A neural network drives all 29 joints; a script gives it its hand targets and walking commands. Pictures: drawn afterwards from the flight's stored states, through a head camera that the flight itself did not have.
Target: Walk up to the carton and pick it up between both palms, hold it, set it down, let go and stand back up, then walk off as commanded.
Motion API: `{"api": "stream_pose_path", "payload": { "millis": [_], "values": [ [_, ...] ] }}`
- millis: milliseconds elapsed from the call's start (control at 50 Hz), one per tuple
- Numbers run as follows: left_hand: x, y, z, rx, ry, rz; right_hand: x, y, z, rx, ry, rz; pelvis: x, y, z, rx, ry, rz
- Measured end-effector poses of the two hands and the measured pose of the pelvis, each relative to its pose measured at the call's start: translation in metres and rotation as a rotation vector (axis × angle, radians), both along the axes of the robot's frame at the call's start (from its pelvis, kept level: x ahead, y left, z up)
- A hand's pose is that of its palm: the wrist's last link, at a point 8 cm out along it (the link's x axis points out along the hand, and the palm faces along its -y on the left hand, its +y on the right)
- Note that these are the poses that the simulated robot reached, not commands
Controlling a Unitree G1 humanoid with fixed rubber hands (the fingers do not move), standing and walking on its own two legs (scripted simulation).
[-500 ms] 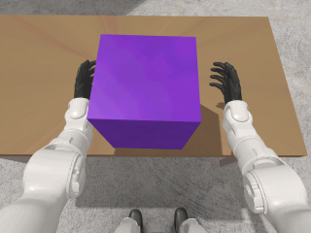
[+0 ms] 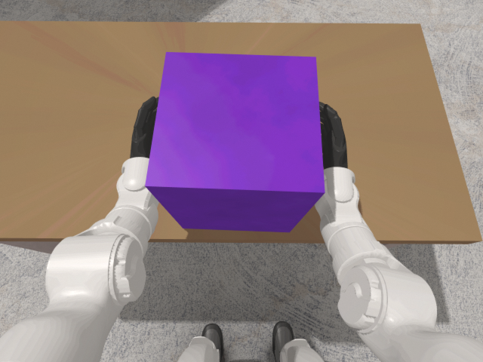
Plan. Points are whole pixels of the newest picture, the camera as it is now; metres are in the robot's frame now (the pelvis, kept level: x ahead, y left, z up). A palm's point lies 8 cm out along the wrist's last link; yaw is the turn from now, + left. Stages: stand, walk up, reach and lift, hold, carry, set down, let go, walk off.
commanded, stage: reach and lift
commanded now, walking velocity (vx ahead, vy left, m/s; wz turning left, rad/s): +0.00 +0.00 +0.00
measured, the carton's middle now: (238, 157) +0.45 +0.03 -0.03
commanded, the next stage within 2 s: none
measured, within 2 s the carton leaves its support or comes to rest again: neither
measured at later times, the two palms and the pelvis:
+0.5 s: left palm (146, 149) +0.46 +0.18 -0.01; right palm (331, 155) +0.45 -0.13 -0.02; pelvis +0.00 +0.00 +0.00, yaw +0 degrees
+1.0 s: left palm (146, 149) +0.46 +0.18 -0.02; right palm (331, 156) +0.45 -0.13 -0.02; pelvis +0.00 +0.00 +0.00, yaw +0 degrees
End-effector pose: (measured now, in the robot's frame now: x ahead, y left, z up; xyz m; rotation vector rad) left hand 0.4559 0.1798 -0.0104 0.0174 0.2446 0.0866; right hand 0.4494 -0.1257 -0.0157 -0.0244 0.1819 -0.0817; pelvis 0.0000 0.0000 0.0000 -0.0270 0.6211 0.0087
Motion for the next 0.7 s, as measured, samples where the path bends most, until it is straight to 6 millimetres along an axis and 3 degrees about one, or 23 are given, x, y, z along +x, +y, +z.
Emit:
{"api": "stream_pose_path", "payload": {
  "millis": [700],
  "values": [
    [0.0003,0.0002,-0.0053,-0.021,-0.021,0.007,0.0011,0.0002,-0.0022,-0.024,-0.013,0.007,0.0019,0.0004,0.0000,0.000,0.002,0.000]
  ]
}}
